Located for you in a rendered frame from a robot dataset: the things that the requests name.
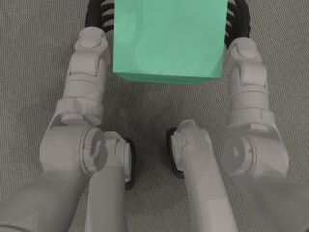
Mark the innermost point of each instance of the right robot upper arm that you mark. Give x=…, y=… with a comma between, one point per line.
x=259, y=166

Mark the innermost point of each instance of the robot left forearm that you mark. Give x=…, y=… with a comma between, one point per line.
x=81, y=104

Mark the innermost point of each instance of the left robot hand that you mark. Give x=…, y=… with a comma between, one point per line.
x=94, y=17

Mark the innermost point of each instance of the carton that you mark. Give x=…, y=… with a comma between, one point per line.
x=169, y=41

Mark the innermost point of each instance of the right robot hand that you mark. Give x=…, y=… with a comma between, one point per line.
x=240, y=22

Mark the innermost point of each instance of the robot left foot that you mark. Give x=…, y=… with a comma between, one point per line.
x=129, y=184

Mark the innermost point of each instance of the left robot upper arm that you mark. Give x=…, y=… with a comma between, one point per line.
x=70, y=155

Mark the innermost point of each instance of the robot right forearm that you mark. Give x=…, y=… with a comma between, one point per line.
x=247, y=91

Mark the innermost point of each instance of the right robot shin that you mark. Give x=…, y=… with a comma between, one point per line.
x=191, y=123

